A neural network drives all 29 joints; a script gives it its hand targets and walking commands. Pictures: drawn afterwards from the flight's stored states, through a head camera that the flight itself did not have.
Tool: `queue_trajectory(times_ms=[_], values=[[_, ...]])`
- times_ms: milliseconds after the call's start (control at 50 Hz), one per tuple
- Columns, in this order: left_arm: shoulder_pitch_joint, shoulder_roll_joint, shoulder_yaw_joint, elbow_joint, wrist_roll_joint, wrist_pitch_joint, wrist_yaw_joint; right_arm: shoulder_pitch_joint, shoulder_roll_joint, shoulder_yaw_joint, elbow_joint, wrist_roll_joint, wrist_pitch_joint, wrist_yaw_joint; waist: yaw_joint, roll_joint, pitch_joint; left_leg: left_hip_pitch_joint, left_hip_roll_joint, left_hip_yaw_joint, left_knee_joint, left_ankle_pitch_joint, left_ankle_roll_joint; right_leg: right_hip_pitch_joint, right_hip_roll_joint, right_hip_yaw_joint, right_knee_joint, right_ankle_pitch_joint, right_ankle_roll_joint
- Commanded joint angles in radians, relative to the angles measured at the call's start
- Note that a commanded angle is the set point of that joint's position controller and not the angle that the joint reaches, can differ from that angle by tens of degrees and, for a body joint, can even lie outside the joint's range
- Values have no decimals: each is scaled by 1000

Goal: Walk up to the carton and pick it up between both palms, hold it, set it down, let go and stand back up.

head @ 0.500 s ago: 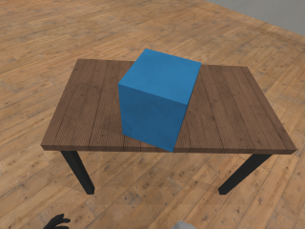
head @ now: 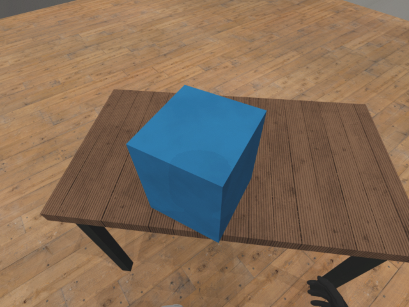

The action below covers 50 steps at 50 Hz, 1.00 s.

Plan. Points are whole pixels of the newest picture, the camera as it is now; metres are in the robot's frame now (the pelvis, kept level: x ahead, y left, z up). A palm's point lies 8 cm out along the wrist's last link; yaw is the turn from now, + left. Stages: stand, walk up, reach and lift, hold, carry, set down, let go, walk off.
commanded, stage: walk up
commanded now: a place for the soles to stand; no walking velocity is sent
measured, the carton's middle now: (201, 164) +0.43 +0.06 +0.01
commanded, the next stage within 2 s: reach and lift in 1.68 s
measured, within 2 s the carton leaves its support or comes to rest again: neither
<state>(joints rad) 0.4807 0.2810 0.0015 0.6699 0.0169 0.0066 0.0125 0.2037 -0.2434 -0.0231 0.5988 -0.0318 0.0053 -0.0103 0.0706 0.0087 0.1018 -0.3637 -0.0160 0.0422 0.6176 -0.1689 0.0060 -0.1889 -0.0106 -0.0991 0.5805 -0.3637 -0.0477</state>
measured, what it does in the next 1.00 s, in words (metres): steps on the spot: left foot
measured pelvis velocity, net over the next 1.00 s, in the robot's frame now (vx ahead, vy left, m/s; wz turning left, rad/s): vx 0.01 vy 0.01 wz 0.04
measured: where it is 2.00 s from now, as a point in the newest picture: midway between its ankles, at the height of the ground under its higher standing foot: outside the picture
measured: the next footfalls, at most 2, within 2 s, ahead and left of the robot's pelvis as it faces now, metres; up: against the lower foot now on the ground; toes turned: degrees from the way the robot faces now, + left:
left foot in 0.02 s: +0.10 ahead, +0.11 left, +0.00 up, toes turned +2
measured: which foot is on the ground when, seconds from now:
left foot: up 0.00-0.00, down 0.02-1.00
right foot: down 0.00-1.00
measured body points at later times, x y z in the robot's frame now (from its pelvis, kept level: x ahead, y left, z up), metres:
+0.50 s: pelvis +0.01 -0.01 +0.00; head +0.02 -0.02 +0.45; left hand +0.14 +0.27 -0.08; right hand +0.14 -0.28 -0.11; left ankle +0.06 +0.11 -0.73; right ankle +0.00 -0.13 -0.73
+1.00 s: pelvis +0.01 +0.01 +0.00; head +0.02 +0.02 +0.45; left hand +0.10 +0.31 -0.10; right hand +0.15 -0.26 -0.10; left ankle +0.06 +0.11 -0.73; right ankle +0.00 -0.12 -0.73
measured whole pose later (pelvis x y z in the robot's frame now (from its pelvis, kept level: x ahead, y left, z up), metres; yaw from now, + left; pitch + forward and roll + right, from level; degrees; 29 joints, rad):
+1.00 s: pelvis +0.01 +0.01 +0.00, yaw +2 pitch -1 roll -1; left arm 0.36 0.34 0.04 0.58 0.02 0.00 0.02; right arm 0.23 -0.33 -0.03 0.66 -0.02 0.03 0.05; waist -0.01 0.01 0.04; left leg -0.33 -0.03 0.01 0.58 -0.22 0.04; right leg -0.21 -0.05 -0.07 0.57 -0.33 0.03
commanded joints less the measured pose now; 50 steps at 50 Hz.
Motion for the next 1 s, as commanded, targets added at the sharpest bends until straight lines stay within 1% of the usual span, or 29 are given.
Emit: queue_trajectory(times_ms=[0, 20, 40, 60, 80, 100, 120, 140, 160, 180, 200, 220, 240, 260, 300, 340, 360, 540, 660, 720, 740, 760, 800, 840, 880, 920, 980], values=[[36, 155, 25, -113, -20, -15, -5, 99, -151, -37, -30, -24, -25, -17, -83, -25, -194, 387, 172, -195, -99, 406, 117, -166, -149, 121, 90, 483, 58], [90, 101, 0, -116, -21, -13, -3, 126, -179, -42, -17, -14, -15, -16, -86, 32, -266, 432, 330, -352, -78, 480, 236, -193, -99, 94, 197, 203, 89], [96, 80, -2, -99, -17, 3, 6, 84, -184, -43, -10, 20, -5, -17, -78, 65, -248, 333, 377, -397, -116, 444, 315, -154, -45, 87, 187, -72, 91], [19, 86, 8, -110, -2, 14, 11, 43, -158, -32, -14, 36, -4, -17, -81, 110, -208, 239, 349, -384, -164, 374, 296, -130, -34, 104, 168, -219, 70], [-20, 91, 17, -127, 4, 16, 10, 25, -128, -18, -15, 40, -3, -16, -83, 121, -159, 162, 302, -340, -195, 331, 257, -111, -26, 105, 141, -250, 65], [-21, 84, 20, -131, 2, 16, 5, 4, -126, -13, -14, 33, -2, -18, -71, 118, -109, 106, 263, -299, -198, 320, 218, -90, -20, 97, 96, -220, 67], [2, 73, 20, -125, -5, 8, 1, -46, -136, -9, -16, 33, 1, -18, -40, 124, -76, 53, 211, -237, -180, 322, 169, -46, -21, 85, 0, -91, 67], [20, 82, 23, -119, -8, -4, -3, -89, -152, -9, -17, 32, 2, -13, -18, 117, -78, 38, 171, -191, -149, 335, 126, -2, -26, 83, -77, 99, 66], [17, 97, 28, -116, -6, -14, -3, -95, -154, -9, -13, 32, 4, -6, -19, 107, -103, 50, 145, -156, -118, 332, 97, 19, -38, 100, -92, 219, 61], [4, 113, 34, -125, 4, -23, -1, -72, -147, -8, -10, 38, 6, 4, -29, 104, -138, 51, 126, -140, -103, 258, 79, 35, -62, 120, -93, 248, 47], [-44, 146, 45, -138, 13, -27, 4, -28, -124, -4, -4, 47, 8, 15, -54, 67, -139, 26, 102, -126, -108, 70, 50, 15, -125, 197, -140, 144, 23], [-70, 181, 58, -140, 3, -25, 2, -4, -113, -8, 6, 40, 15, 18, -77, 30, -113, 108, 74, -104, -101, -56, 34, -97, -167, 230, -173, 48, -7], [-93, 173, 55, -142, -8, -25, -4, -10, -115, -9, 14, 29, 17, 20, -84, 10, -82, 160, 80, -122, -101, -53, 31, -162, -165, 224, -192, 12, -14], [-111, 151, 47, -149, -16, -28, -8, -21, -124, -10, 14, 27, 15, 23, -81, -4, -50, 142, 86, -134, -101, -3, 31, -163, -150, 206, -202, 38, -6], [-124, 145, 47, -161, -17, -29, -9, -15, -141, -16, 19, 22, 6, 28, -78, -50, -35, 130, 91, -132, -102, 49, 32, -157, -148, 198, -212, 90, 0], [-130, 145, 47, -164, -17, -30, -13, -6, -149, -17, 25, 18, -1, 31, -81, -71, -58, 135, 97, -136, -111, 62, 34, -127, -140, 182, -207, 117, 1], [-133, 145, 49, -166, -15, -30, -14, -6, -152, -17, 27, 19, -3, 32, -80, -72, -72, 134, 96, -134, -116, 59, 33, -109, -138, 177, -204, 120, 0], [-137, 157, 55, -177, -11, -26, -14, 15, -173, -21, 40, 24, -8, 34, -75, -25, -98, 124, 101, -146, -139, 65, 44, -71, -122, 149, -172, 99, 0], [-122, 150, 52, -169, -9, -25, -12, 23, -185, -22, 36, 28, -7, 35, -72, 20, -90, 88, 117, -178, -177, 23, 59, -56, -101, 131, -143, 72, 11], [-115, 147, 50, -163, -8, -26, -11, 22, -187, -21, 32, 29, -6, 35, -72, 29, -94, 78, 121, -188, -190, 3, 63, -47, -94, 125, -137, 67, 15], [-113, 146, 49, -161, -7, -27, -11, 21, -187, -21, 31, 29, -6, 35, -72, 30, -96, 81, 121, -188, -191, -1, 64, -48, -94, 125, -137, 68, 16], [-89, 167, 64, -157, 4, -29, 0, 20, -212, -31, 21, 12, 3, 42, -75, 54, -82, 84, 99, -169, -154, 32, 73, -56, -106, 134, -131, 85, 6], [-95, 190, 71, -154, 5, -30, 7, 30, -198, -30, 13, 9, 8, 50, -83, 13, -97, 93, 88, -157, -117, 74, 71, -59, -130, 147, -137, 105, -7], [-102, 193, 74, -156, 3, -28, 9, 28, -195, -32, 4, 9, 11, 54, -88, -12, -99, 107, 81, -151, -96, 60, 67, -86, -147, 160, -149, 89, -17], [-114, 190, 74, -159, 2, -23, 9, 28, -195, -34, -3, 11, 12, 57, -92, -26, -89, 105, 80, -158, -100, 35, 65, -104, -149, 154, -149, 66, -19], [-111, 176, 71, -161, 0, -19, 7, 27, -206, -38, -7, 12, 12, 57, -91, -10, -78, 96, 96, -188, -135, 7, 75, -113, -126, 128, -122, 39, -7], [-80, 139, 62, -155, -5, -18, 7, 18, -221, -40, -7, 21, 17, 53, -82, 50, -83, 57, 140, -255, -227, -62, 114, -74, -57, 75, -47, -6, 22]])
